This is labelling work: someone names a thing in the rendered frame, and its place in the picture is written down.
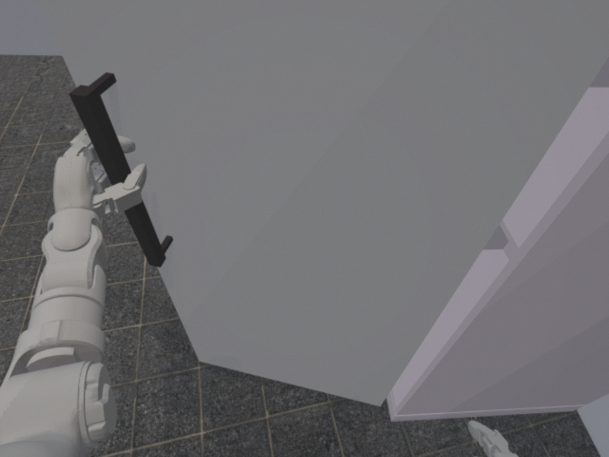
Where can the fridge door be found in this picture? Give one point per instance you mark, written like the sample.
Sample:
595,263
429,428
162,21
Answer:
329,170

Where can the robot left forearm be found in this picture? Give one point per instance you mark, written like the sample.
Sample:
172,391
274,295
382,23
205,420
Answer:
65,325

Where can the robot left upper arm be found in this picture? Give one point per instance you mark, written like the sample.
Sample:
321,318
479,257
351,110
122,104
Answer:
57,412

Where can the robot right hand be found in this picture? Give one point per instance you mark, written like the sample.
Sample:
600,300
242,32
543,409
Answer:
494,445

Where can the handle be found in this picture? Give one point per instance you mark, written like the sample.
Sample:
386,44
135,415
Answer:
91,109

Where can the robot left hand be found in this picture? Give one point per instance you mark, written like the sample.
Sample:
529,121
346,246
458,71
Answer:
76,182

